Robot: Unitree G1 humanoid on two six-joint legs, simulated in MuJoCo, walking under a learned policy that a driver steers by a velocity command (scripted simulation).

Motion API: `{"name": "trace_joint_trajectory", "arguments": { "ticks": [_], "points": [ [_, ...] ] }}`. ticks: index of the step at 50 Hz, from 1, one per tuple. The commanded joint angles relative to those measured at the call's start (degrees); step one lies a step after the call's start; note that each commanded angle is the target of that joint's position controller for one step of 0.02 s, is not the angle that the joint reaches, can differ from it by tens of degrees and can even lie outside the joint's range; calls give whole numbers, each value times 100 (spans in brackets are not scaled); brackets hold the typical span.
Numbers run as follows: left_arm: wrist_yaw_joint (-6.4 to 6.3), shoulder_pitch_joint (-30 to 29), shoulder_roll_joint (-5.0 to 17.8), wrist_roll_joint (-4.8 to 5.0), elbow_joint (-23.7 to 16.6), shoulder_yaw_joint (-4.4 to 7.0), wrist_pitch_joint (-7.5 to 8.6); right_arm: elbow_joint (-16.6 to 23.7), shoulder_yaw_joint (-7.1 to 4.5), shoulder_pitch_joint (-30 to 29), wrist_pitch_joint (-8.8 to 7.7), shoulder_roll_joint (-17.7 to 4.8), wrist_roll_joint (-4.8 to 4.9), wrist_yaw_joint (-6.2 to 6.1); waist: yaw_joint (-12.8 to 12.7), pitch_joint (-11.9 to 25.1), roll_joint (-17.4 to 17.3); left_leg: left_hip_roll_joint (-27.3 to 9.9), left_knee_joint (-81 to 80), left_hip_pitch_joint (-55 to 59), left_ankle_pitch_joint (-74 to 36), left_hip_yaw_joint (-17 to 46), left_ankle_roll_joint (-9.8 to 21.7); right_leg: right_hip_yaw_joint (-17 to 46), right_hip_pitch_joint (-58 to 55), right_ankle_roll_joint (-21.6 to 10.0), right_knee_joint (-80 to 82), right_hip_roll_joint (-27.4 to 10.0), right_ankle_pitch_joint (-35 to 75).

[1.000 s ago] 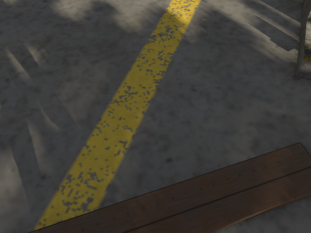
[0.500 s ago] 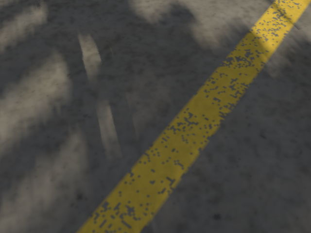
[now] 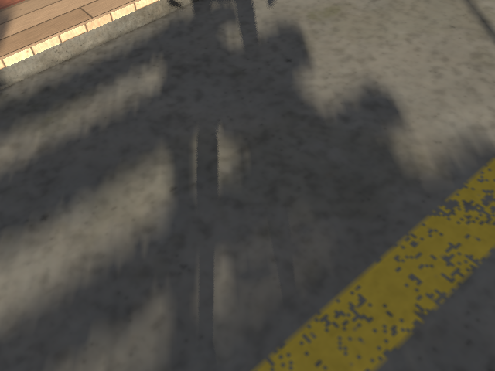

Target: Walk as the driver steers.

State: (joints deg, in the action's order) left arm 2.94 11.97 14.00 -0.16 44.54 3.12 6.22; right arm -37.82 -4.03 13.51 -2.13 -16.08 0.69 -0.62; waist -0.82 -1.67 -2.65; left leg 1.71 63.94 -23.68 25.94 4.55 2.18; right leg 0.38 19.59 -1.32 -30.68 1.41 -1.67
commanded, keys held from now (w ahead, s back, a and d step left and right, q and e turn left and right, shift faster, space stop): no key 0.10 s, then e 0.74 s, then q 0.16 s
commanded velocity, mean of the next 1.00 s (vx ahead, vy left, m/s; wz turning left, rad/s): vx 0.07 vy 0.00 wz -0.31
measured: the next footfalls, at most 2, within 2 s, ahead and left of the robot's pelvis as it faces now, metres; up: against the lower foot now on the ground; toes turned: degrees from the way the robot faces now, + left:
left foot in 0.26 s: +0.23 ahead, +0.10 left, -0.04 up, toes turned -4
right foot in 0.66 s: +0.21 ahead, -0.15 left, -0.04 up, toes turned -17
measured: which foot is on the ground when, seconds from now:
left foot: up 0.00-0.24, down 0.26-0.68, up 0.70-1.00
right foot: down 0.00-0.26, up 0.28-0.64, down 0.66-1.00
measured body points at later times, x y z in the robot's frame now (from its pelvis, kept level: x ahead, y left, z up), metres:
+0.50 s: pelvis +0.15 +0.01 -0.04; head +0.19 +0.01 +0.41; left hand +0.27 +0.27 -0.16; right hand +0.29 -0.27 -0.14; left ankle +0.19 +0.11 -0.78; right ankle +0.18 -0.14 -0.71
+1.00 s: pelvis +0.18 -0.05 -0.04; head +0.19 -0.08 +0.41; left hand +0.44 +0.13 -0.12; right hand +0.18 -0.35 -0.17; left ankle +0.26 +0.09 -0.74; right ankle +0.17 -0.14 -0.78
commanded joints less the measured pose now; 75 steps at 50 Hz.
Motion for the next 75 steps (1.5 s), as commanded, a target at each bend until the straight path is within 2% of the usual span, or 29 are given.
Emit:
{"name": "trace_joint_trajectory", "arguments": {
  "ticks": [1, 4, 7, 9, 12, 13, 14, 15, 16, 18, 21, 24, 32, 33, 34, 35, 36, 38, 40, 47, 53, 55, 56, 61, 64, 66, 67, 69, 75],
  "points": [
    [-82, 34, 600, -15, -166, 72, 66, 719, 17, -811, -86, -150, -93, -45, -120, 445, 774, -304, -989, -818, -169, -95, -102, 1788, -1304, -828, 1583, -1294, 1854],
    [-203, -290, 716, -60, -171, 51, 93, 454, 95, -474, -38, 78, -181, -56, 75, 590, 1090, -130, -2178, 618, -1436, -246, -246, 1168, -613, -777, 1760, -1039, 3407],
    [-315, 194, 770, 92, 39, 102, 111, 382, 50, -827, -336, -213, -129, -11, -218, 444, 920, -138, -3301, 155, -2378, -114, -167, 1294, -1491, -990, 1472, -1048, 3364],
    [-430, 724, 891, 238, 175, 172, 3, 385, 51, -1176, -503, -257, -118, 85, -430, 243, 595, -135, -4255, 11, -3187, 25, -96, 1461, -1842, -977, 1295, -934, 2389],
    [-483, 500, 673, 160, 0, 162, -159, 74, -2, -632, -580, -258, -175, 139, -33, 268, 295, -279, -5312, 1464, -4874, -36, 55, 1414, -778, -745, 378, -509, 919],
    [-465, 427, 332, 109, -76, 84, -169, -101, -37, -203, -569, -334, -249, 110, 126, 412, 10, -596, -5044, 2445, -5584, -35, 81, 1224, 175, -535, -473, -184, -52],
    [-419, 508, 60, 85, -210, -2, -129, -55, -66, 163, -520, -598, -397, 73, 318, 983, -972, -1695, -3841, 3704, -8321, 557, 613, 784, 1496, -190, -2159, 327, -2900],
    [-387, 981, 249, 188, -134, 5, -146, 47, -9, 353, -390, -423, -445, 78, 417, 1457, -977, -2492, -3377, 4217, -9222, 953, 1252, 687, 2258, 58, -3410, 348, -4471],
    [-399, 1269, 606, 228, -25, 109, -242, 84, -16, 72, -230, -404, -356, 74, 261, 1425, -503, -2391, -3460, 3974, -8467, 795, 1331, 725, 2468, 295, -4068, 182, -4069],
    [-519, 1176, 950, 140, -210, 233, -477, 171, -86, -674, -7, -564, -10, 23, -33, 1444, -614, -2407, -3879, 3307, -6171, 793, 1421, 613, 2550, 676, -3999, -343, -3209],
    [-577, 808, 680, 100, -375, 202, -901, 111, -83, -1132, 173, -607, -153, -37, -171, 726, -491, -2002, -4603, 1283, -4662, 265, 1372, 237, 1591, 976, -3678, -505, -2186],
    [-503, 509, 463, 26, -594, 147, -884, 10, -91, -1162, 163, -613, -209, -135, -78, 713, -469, -1695, -4661, 998, -4059, -377, 1152, 36, 970, 804, -2540, -510, -1327],
    [-253, 299, 604, 53, -980, 235, -863, -314, -215, -796, 218, -871, 75, -167, -85, 587, -419, -1982, -3844, 1313, -3074, -484, 666, -379, -35, 104, -227, -258, -1007],
    [-281, 453, 761, 36, -939, 308, -844, -443, -196, -489, 208, -735, 57, -147, -97, 620, -144, -1759, -3365, 1053, -2514, -714, 323, -279, -588, -57, 276, -156, -338],
    [-372, 645, 1331, 37, -981, 480, -833, -453, -137, -242, 189, -470, -104, -106, -9, 762, 1058, -1220, -1974, 133, -1201, -1310, -238, 969, -1522, -422, 692, -1015, 1504],
    [-423, 643, 1823, -57, -1197, 539, -812, -141, -33, -475, 175, -266, -328, -79, 7, 851, 2390, -347, -231, -1516, 1494, -1208, -733, 2884, -2203, -1597, 587, -2394, 3421],
    [-359, 930, 1570, -189, -1182, 470, -714, -29, -124, -1037, 153, -570, -211, -104, -508, 1369, 1648, -172, 635, -1816, 1510, -258, -685, 3042, -2118, -2097, 874, -2440, 2805],
    [-380, 309, 1384, -61, -1181, 413, -616, -149, -207, -967, 236, -667, -57, -214, -130, 916, 821, -354, 756, -1899, 454, -6, -537, 2145, -1581, -1450, 933, -1779, 1557],
    [-442, -146, 1176, 67, -1295, 312, -674, -256, -248, -742, 317, -704, -143, -278, 110, 766, 898, -337, 573, -1471, -192, -34, -605, 1778, -944, -1174, 982, -1421, 1228],
    [-518, -281, 759, -102, -1269, 116, -693, -430, -47, -494, 318, -294, -95, -171, 71, 986, 1000, -472, -1218, -461, -904, -118, -746, 1329, -765, -1076, 1061, -1186, 198],
    [-374, -331, 770, -124, -914, 57, -628, -462, -38, -379, 237, -461, -62, -42, 93, 296, 992, -342, -3287, 805, -1301, -502, -427, 1358, -106, -951, 1088, -1143, -1421],
    [-420, -49, 780, -124, -842, 66, -578, -341, -79, -356, 197, -799, -163, -51, -12, 353, 521, -697, -3601, 1039, -2677, 39, -201, 1190, -226, -510, 612, -860, -1219],
    [-437, 105, 820, -181, -914, 99, -545, -333, -172, -405, 202, -1135, -81, -64, -262, 441, -160, -911, -3479, 982, -3189, 396, 45, 707, -211, -275, 297, -432, -1268],
    [-558, -377, 471, -95, -1081, 162, -680, -178, -177, -356, 208, -874, -75, -116, 29, 355, -1078, -1358, -4164, 640, -2231, 1743, 700, -58, -34, 49, -673, 117, -1550],
    [-484, -12, 425, -100, -1043, 226, -621, 0, -178, -445, 251, -765, 5, -158, -99, 746, -698, -1018, -3760, 454, -1577, 1557, 505, 14, -607, -112, -158, -43, -1601],
    [-446, 426, 762, -99, -939, 364, -589, 189, -110, -593, 282, -464, 79, -152, -256, 536, 893, -27, -2373, -1208, 628, 299, -43, 1293, -1509, -647, 967, -980, -3384],
    [-404, 859, 1104, -76, -839, 433, -525, 412, -100, -894, 237, -463, 92, -125, -462, 302, 1742, 141, -1032, -2271, 738, -79, -133, 3099, -1854, -1290, 1938, -2224, -4109],
    [-481, 676, 953, -63, -851, 364, -334, 431, -210, -921, 169, -646, 67, -72, -174, -102, 790, -394, 237, -2876, 240, 485, -99, 3162, -1668, -1458, 1963, -2503, -3774],
    [-514, 471, 953, -28, -776, 385, -198, 360, -90, -900, 138, -288, 58, 131, -183, 34, 773, -703, -539, -1943, -1381, -203, -465, 519, -1267, -823, 2199, -1643, -1760]
  ]
}}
